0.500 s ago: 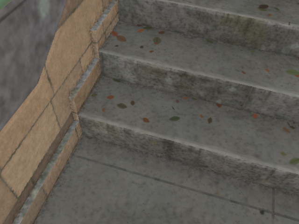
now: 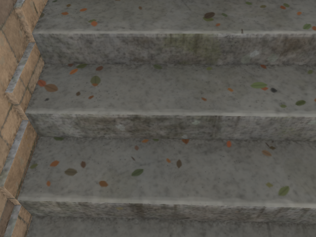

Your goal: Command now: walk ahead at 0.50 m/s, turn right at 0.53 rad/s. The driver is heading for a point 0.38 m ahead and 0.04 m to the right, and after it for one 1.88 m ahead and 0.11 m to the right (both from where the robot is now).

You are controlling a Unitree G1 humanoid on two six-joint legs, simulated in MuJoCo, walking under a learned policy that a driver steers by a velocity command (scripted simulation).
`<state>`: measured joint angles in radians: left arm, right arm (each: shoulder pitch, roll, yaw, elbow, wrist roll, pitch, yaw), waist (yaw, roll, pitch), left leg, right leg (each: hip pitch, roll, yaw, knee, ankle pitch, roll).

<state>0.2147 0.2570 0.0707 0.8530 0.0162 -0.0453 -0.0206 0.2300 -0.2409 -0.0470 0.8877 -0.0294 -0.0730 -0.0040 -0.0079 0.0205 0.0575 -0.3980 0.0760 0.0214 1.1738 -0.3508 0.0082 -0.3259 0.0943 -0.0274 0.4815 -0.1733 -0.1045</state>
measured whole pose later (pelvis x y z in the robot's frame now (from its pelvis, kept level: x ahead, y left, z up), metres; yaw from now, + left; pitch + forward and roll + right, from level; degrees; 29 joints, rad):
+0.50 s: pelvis +0.25 +0.02 +0.00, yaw -15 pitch +0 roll +0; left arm 0.28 0.29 0.07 0.86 0.03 -0.05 -0.01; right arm 0.19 -0.23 -0.02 0.83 -0.03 -0.09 -0.03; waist 0.03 -0.05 0.03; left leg -0.29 -0.01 0.05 0.45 -0.17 0.04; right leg -0.38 0.09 0.08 1.17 -0.35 -0.07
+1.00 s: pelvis +0.43 -0.13 -0.01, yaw -18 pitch +3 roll +1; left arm 0.20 0.17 0.00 0.76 0.05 -0.08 0.01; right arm 0.30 -0.23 -0.05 0.93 0.00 -0.07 -0.03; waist 0.00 0.04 -0.04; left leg -0.41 0.01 -0.09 1.30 -0.39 0.03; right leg -0.30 -0.03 -0.08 0.59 -0.36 -0.03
